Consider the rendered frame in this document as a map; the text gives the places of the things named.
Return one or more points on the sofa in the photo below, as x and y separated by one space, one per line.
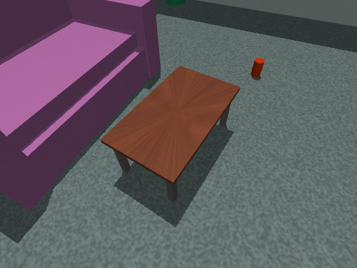
66 68

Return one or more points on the can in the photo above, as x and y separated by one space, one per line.
257 67

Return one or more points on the coffee table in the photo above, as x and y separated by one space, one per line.
165 130

